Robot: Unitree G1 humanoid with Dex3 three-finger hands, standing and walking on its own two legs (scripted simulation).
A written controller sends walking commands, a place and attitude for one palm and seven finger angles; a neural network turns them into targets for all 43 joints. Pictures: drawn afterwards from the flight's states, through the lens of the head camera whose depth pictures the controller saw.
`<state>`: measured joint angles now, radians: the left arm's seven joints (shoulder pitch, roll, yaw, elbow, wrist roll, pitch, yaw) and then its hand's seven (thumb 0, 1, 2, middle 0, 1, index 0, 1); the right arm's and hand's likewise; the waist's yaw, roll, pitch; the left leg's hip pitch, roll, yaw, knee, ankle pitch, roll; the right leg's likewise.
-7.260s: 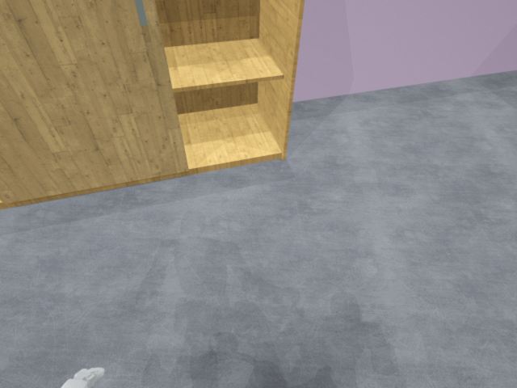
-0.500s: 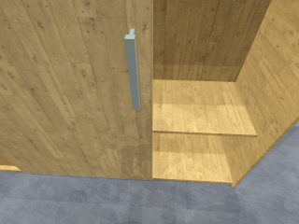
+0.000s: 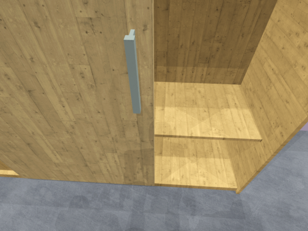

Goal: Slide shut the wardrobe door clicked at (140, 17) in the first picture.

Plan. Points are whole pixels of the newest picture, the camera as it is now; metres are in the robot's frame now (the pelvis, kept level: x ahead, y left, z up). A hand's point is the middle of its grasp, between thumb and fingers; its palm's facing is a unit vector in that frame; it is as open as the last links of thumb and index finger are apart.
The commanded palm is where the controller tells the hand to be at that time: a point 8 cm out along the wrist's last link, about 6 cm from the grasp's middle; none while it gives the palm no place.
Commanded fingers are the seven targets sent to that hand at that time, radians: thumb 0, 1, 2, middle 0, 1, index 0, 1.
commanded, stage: look again from close up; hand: left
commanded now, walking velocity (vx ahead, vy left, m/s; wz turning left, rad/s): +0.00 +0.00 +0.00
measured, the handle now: (135, 76) +0.48 +0.08 +0.16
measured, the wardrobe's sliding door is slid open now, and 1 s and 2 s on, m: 0.53 0.53 0.53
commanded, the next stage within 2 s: raise the hand with hooked fingers in 0.40 s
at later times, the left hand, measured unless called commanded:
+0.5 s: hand out of the picture +0.00 +0.17 -0.17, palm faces +0.03 -0.98 -0.19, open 7.4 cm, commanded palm +0.09 +0.22 -0.08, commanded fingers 0.00 0.88 0.89 -0.20 -0.31 -0.20 -0.31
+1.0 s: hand out of the picture +0.12 +0.22 -0.03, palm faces +0.13 -0.99 -0.01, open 9.0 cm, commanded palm +0.12 +0.27 +0.00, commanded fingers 0.00 0.29 0.64 -0.24 -0.69 -0.24 -0.69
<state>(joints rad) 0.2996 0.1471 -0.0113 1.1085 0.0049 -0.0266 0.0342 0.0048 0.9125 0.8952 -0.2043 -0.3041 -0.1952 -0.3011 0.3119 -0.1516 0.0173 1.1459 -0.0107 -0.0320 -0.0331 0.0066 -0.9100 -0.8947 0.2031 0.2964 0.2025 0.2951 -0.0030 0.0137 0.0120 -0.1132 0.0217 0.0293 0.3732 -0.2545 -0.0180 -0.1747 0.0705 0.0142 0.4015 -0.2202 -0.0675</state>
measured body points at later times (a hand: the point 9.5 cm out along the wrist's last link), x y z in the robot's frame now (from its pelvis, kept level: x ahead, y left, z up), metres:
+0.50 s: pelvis +0.00 +0.00 +0.00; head +0.02 +0.00 +0.45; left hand +0.00 +0.22 -0.16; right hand -0.02 -0.21 -0.16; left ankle -0.04 +0.13 -0.74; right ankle -0.01 -0.08 -0.74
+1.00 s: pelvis -0.03 +0.03 -0.06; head +0.00 +0.05 +0.39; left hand +0.10 +0.27 -0.03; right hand +0.23 -0.19 -0.07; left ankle -0.04 +0.13 -0.74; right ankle +0.00 -0.08 -0.74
